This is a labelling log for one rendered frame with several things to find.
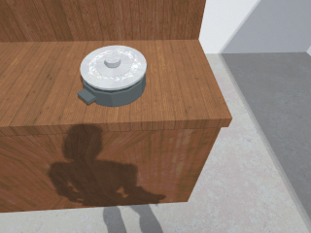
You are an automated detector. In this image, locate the pot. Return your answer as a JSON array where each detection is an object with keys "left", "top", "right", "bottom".
[{"left": 77, "top": 65, "right": 148, "bottom": 107}]

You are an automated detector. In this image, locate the lid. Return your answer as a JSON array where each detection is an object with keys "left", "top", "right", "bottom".
[{"left": 80, "top": 45, "right": 147, "bottom": 90}]

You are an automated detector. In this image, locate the table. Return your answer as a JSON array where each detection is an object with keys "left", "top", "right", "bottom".
[{"left": 0, "top": 0, "right": 232, "bottom": 214}]

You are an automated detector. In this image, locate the knob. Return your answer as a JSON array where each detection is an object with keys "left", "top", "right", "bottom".
[{"left": 105, "top": 53, "right": 121, "bottom": 68}]

